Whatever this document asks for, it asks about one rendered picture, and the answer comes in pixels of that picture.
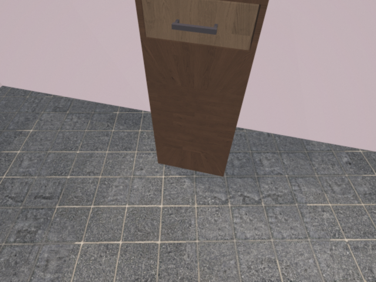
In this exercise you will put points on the cabinet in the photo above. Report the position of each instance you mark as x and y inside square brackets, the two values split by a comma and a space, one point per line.
[195, 93]

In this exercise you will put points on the drawer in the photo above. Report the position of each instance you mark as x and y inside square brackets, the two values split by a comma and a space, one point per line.
[235, 21]

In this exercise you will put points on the handle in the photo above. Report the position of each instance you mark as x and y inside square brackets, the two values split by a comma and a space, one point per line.
[194, 28]

